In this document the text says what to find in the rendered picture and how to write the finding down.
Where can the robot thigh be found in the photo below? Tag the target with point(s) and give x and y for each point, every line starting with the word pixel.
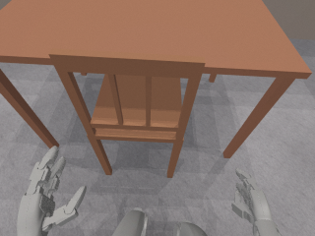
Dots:
pixel 134 223
pixel 187 229

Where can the robot left hand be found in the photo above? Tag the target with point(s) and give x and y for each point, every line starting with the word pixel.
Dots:
pixel 37 201

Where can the chair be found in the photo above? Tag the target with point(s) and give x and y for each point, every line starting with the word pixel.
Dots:
pixel 139 98

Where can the robot left thigh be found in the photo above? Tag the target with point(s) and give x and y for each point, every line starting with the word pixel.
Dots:
pixel 134 223

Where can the robot right hand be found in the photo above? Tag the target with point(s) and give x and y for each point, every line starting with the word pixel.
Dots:
pixel 255 206

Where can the robot right thigh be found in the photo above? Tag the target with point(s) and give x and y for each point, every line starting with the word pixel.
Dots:
pixel 187 229

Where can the table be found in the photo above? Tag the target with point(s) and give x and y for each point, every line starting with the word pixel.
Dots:
pixel 236 37

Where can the right robot forearm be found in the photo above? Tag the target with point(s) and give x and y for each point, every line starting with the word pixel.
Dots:
pixel 265 227

